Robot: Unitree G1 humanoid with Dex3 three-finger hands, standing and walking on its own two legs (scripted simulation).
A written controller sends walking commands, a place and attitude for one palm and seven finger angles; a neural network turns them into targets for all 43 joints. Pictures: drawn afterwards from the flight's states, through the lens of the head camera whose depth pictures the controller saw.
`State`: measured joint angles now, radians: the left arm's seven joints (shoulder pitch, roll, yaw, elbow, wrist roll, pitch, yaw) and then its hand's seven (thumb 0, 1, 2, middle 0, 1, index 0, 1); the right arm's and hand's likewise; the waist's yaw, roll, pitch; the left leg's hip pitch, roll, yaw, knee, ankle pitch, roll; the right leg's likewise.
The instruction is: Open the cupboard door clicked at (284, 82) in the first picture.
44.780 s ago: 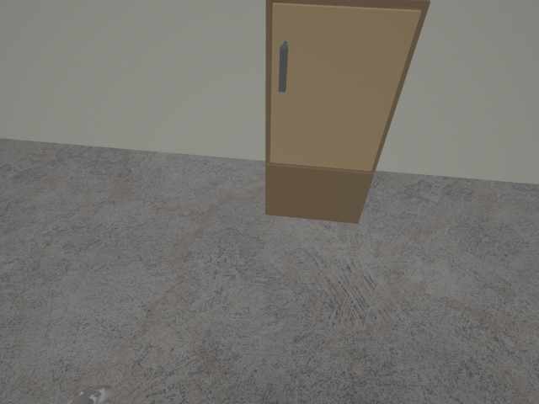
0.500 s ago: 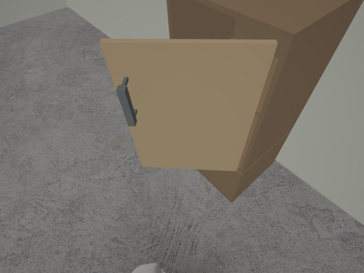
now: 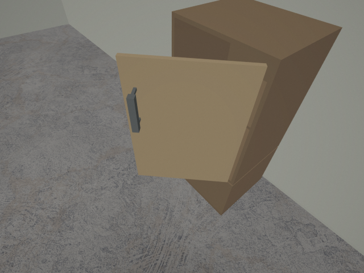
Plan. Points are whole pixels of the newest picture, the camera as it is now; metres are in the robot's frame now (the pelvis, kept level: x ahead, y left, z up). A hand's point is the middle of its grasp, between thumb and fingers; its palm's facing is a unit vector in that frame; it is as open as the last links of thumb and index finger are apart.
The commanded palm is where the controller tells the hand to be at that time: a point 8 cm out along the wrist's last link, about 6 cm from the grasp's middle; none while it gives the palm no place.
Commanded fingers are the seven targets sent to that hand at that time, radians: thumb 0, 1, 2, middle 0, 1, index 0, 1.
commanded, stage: come to a stop and stand still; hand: left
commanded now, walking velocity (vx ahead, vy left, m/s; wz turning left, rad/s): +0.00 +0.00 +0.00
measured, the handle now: (135, 110) +0.58 +0.20 +0.01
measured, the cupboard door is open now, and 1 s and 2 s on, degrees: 45 45 45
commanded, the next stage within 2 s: look again from close up in 0.12 s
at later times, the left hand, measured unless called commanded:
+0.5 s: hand out of the picture +0.00 +0.17 -0.18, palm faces +0.04 -0.98 -0.19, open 7.4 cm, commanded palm none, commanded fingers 0.00 0.90 0.90 -0.20 -0.30 -0.20 -0.30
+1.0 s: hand out of the picture +0.09 +0.21 -0.08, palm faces +0.28 -0.95 -0.16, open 7.4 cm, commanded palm +0.08 +0.24 -0.07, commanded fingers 0.00 0.71 0.82 -0.21 -0.42 -0.21 -0.42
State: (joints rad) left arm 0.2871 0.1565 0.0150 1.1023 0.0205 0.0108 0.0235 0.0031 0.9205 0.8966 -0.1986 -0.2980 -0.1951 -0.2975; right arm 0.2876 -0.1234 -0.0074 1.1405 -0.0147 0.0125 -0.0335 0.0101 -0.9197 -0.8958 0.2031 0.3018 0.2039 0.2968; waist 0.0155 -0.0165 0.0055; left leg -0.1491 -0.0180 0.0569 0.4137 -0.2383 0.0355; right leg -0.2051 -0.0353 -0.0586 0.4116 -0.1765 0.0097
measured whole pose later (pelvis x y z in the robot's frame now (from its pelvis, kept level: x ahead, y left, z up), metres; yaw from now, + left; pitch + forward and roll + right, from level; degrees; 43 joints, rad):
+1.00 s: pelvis -0.04 +0.01 -0.01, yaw +2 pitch -3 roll +0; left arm 0.49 0.18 0.04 0.27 -0.15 -0.03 0.11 0.02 0.90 0.88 -0.20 -0.32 -0.20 -0.32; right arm 0.37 -0.20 0.04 0.88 0.06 -0.21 -0.08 0.01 -0.91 -0.90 0.20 0.30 0.21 0.30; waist -0.01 0.01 0.01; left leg -0.27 -0.04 0.05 0.57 -0.26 0.05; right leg -0.32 -0.05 -0.04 0.58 -0.24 0.00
